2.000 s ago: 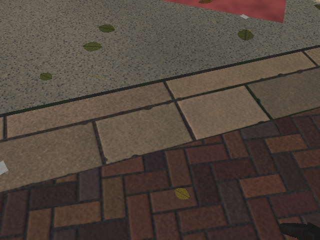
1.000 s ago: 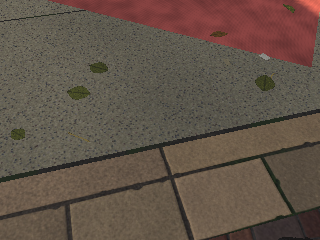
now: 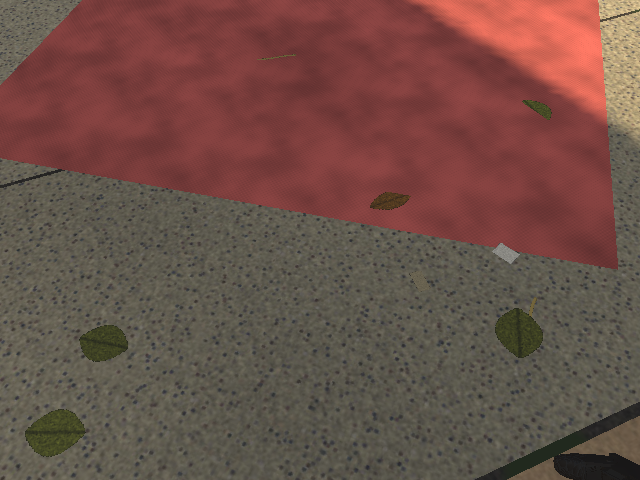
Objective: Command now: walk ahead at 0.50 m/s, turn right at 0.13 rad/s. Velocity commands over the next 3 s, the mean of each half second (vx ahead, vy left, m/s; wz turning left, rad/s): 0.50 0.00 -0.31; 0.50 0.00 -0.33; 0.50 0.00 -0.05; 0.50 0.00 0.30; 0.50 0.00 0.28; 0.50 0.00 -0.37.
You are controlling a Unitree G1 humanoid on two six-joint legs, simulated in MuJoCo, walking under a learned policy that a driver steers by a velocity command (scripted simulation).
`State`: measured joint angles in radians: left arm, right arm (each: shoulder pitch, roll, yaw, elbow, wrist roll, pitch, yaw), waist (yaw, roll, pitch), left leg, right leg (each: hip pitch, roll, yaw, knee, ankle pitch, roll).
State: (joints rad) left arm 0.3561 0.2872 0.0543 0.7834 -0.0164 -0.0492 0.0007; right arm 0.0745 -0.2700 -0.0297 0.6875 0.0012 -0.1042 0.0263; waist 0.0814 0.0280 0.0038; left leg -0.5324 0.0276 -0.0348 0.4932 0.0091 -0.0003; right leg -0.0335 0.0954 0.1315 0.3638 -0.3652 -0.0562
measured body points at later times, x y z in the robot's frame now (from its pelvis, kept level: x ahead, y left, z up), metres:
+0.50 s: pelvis +0.27 +0.01 +0.00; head +0.30 +0.00 +0.45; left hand +0.51 +0.20 -0.09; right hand +0.25 -0.28 -0.13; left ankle +0.15 +0.13 -0.73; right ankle +0.42 -0.15 -0.70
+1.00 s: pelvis +0.55 -0.08 +0.00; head +0.58 -0.09 +0.45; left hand +0.69 +0.18 -0.11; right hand +0.67 -0.37 -0.09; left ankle +0.77 +0.00 -0.70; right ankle +0.42 -0.14 -0.73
